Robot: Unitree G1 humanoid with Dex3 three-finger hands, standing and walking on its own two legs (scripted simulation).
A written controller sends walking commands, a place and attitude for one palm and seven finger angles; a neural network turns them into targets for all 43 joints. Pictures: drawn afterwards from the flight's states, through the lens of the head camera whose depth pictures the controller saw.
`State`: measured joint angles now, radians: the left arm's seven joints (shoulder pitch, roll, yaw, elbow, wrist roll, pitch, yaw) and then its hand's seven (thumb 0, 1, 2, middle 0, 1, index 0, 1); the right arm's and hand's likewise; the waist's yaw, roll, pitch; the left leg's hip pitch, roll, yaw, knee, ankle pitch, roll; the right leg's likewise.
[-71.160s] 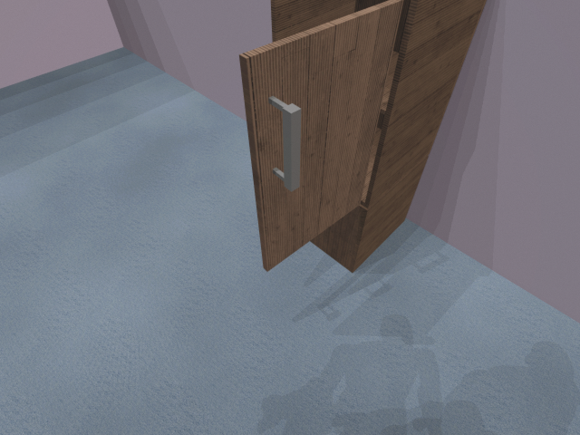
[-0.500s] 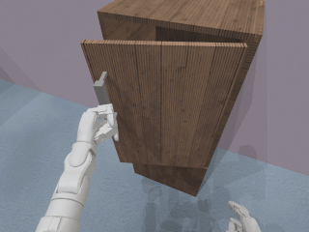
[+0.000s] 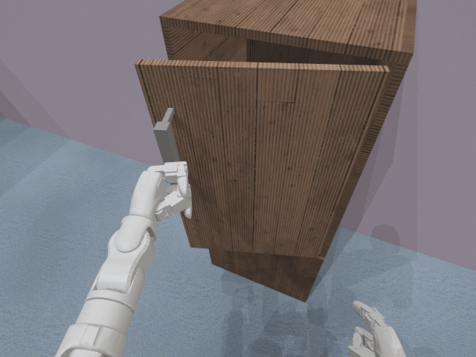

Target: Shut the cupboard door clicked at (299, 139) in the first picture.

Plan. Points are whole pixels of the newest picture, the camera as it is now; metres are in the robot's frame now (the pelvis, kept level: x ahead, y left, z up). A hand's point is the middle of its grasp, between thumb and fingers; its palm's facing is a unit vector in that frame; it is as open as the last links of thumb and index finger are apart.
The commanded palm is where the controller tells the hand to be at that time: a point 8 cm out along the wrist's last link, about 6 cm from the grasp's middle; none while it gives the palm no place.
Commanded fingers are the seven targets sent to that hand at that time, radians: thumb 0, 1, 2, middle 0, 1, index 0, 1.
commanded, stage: push the door shut along its arc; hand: left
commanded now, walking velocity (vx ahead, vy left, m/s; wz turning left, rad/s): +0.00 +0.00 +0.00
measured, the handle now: (175, 155) +0.45 +0.14 +0.10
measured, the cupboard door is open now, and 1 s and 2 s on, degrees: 18 5 0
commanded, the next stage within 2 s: pull the fist back off the door in 1.64 s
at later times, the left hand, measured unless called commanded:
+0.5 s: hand (192, 169) +0.40 +0.10 +0.11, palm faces -0.22 -0.97 -0.04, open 3.1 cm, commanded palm +0.41 +0.15 +0.10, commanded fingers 0.00 0.90 0.90 -1.30 -1.50 -1.30 -1.50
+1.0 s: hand (225, 142) +0.48 +0.05 +0.11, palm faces -0.37 -0.93 -0.01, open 3.1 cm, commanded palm +0.48 +0.11 +0.10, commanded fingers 0.00 0.90 0.90 -1.30 -1.50 -1.30 -1.50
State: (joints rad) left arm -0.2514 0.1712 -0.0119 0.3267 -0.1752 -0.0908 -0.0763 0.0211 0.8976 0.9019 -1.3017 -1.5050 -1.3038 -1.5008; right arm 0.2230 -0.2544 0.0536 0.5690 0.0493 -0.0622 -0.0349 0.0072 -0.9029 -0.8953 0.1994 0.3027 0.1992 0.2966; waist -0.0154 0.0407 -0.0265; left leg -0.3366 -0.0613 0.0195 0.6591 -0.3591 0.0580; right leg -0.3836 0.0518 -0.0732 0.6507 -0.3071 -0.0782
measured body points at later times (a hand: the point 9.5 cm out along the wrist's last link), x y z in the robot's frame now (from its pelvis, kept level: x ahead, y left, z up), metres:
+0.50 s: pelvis -0.02 +0.01 +0.00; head +0.01 +0.00 +0.44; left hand +0.41 +0.15 +0.12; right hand +0.08 -0.25 -0.12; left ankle -0.01 +0.08 -0.72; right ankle +0.02 -0.07 -0.72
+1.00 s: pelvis -0.01 +0.02 -0.02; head +0.07 +0.01 +0.42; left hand +0.49 +0.10 +0.11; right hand +0.00 -0.25 -0.14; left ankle -0.01 +0.08 -0.72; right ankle +0.02 -0.07 -0.72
